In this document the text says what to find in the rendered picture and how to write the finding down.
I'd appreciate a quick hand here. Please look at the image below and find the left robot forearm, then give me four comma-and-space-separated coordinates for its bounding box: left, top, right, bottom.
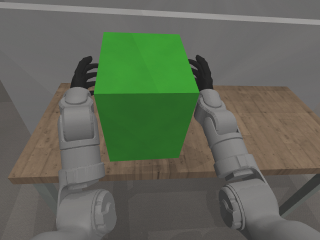
56, 87, 105, 228

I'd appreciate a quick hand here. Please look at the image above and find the robot left upper arm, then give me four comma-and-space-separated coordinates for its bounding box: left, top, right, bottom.
30, 188, 117, 240

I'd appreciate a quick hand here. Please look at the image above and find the robot right hand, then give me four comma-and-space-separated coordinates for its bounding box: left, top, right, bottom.
188, 55, 213, 92

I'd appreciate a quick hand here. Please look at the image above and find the table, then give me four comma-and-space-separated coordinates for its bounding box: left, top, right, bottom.
8, 83, 320, 218

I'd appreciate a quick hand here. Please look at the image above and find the right robot forearm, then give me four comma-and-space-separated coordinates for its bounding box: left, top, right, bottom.
194, 89, 279, 212

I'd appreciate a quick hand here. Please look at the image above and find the robot right upper arm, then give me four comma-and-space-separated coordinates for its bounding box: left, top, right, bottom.
218, 178, 320, 240

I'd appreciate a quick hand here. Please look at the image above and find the carton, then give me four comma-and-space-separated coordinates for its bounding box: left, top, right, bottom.
93, 32, 200, 162

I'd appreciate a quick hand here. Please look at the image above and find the robot left hand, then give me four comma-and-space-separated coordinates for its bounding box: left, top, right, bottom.
70, 56, 99, 96

